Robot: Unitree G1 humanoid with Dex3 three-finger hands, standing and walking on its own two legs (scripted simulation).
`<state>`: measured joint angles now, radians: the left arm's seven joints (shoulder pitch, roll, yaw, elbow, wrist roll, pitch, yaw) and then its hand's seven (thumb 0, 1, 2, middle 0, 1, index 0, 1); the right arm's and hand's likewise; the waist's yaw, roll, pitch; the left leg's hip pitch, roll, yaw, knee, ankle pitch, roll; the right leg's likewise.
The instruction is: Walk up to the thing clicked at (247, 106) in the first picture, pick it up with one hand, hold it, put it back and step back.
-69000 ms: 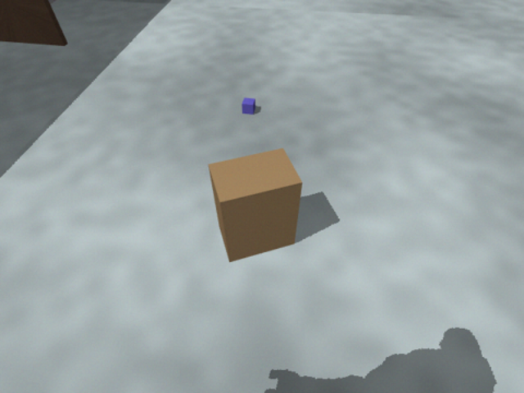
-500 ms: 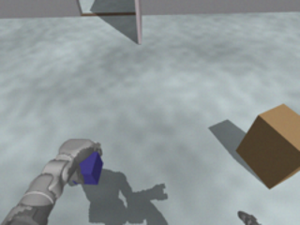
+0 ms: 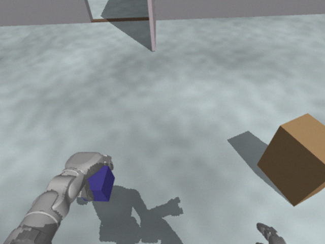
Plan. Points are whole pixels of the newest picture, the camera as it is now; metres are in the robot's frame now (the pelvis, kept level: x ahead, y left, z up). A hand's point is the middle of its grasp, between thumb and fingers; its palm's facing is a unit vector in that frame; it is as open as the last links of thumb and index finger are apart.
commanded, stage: hold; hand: left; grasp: from above
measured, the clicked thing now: (96, 183) +0.31 +0.22 -0.07
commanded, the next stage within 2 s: crouch in 0.70 s
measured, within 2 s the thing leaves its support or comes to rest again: neither
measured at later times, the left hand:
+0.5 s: hand (88, 180) +0.29 +0.22 -0.02, palm faces -0.48 -0.02 -0.88, open 10.1 cm
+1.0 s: hand (88, 178) +0.30 +0.23 -0.03, palm faces -0.47 -0.03 -0.88, open 10.1 cm
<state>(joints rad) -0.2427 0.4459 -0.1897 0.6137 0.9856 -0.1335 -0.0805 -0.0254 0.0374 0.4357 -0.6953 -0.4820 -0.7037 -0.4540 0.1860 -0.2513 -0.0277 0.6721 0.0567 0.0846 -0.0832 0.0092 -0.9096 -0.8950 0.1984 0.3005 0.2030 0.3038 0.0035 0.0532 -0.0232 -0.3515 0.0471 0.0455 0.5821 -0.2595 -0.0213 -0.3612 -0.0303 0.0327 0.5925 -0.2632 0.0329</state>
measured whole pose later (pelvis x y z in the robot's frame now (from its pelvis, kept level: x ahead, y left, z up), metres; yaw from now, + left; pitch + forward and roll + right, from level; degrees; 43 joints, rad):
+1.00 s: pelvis +0.01 +0.00 +0.01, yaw +0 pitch +2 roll +0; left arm -0.24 0.45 -0.18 0.65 1.01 -0.16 -0.05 -0.02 0.04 0.44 -0.67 -0.52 -0.68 -0.49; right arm 0.18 -0.24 -0.03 0.66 0.07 0.14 -0.08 0.01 -0.91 -0.90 0.20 0.30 0.20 0.30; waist 0.00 0.04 -0.01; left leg -0.31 0.04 0.05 0.53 -0.25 -0.02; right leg -0.32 -0.04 0.03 0.54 -0.26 0.04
